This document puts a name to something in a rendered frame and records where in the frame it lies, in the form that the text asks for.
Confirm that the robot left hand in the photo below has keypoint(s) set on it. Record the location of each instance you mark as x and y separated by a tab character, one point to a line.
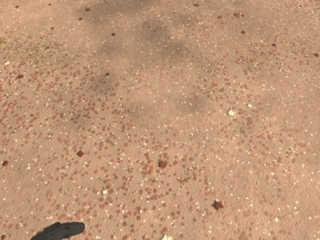
59	231

